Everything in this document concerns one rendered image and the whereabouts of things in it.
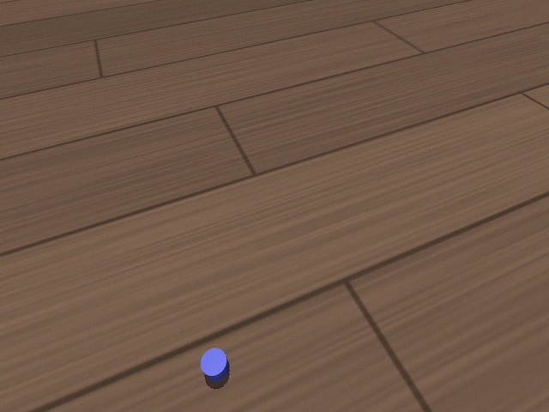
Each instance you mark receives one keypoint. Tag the tin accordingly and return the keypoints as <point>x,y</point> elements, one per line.
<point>214,364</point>

